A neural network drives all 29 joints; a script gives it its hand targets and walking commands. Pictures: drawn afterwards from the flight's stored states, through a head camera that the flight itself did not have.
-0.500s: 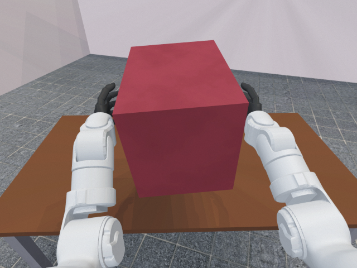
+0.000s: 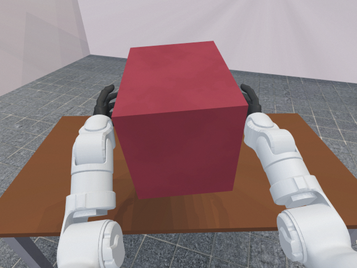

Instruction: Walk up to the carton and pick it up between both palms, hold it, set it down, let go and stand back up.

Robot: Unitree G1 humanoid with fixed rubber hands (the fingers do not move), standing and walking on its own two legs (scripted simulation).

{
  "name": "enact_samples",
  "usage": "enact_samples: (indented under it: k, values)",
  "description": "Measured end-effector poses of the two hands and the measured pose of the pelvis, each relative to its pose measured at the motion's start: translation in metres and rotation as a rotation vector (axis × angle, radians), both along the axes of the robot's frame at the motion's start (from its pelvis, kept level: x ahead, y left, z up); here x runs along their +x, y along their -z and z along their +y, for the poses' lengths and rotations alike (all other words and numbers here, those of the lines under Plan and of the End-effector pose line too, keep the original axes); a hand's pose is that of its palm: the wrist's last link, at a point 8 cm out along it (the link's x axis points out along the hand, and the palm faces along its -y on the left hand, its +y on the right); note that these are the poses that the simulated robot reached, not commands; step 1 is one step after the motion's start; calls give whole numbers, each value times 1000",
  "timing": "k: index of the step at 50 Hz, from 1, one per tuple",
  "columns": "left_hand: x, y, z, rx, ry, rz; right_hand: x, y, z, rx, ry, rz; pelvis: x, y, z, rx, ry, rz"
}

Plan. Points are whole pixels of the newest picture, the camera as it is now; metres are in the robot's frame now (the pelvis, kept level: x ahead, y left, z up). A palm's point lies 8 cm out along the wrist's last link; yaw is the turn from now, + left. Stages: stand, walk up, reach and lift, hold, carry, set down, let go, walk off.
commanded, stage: hold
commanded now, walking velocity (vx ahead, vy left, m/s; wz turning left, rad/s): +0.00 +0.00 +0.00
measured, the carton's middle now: (178, 115) +0.45 -0.01 +0.18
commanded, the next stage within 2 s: none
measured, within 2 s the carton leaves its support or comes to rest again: neither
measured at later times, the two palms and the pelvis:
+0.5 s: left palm (104, 120) +0.37 +0.15 +0.23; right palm (252, 118) +0.36 -0.17 +0.22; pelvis +0.00 +0.00 +0.00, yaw +0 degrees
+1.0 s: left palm (104, 120) +0.37 +0.15 +0.23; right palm (252, 118) +0.36 -0.17 +0.22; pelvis +0.00 +0.00 +0.00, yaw +0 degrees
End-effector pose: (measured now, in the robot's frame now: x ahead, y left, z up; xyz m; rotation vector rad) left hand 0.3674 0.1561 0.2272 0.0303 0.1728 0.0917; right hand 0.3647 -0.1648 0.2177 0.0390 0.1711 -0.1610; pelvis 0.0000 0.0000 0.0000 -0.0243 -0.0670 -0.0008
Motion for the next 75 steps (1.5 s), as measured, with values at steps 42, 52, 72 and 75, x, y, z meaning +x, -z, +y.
enact_samples:
  k: [42, 52, 72, 75]
  values:
    - [1, -1, -3, 5, 3, 7, -1, 1, -3, 3, 4, 9, -2, 0, -1, 1, 0, 4]
    - [0, -1, -1, 0, 1, 1, -1, 0, -1, -2, 1, 4, -1, 0, -1, 0, -1, 0]
    - [0, -2, 0, 9, -1, -2, 0, 0, 0, 4, -1, 1, -1, 0, 1, -1, 0, 3]
    - [-1, -2, -1, 7, -2, -5, -1, 0, -1, 5, -1, -1, -1, 0, 1, -1, -1, 1]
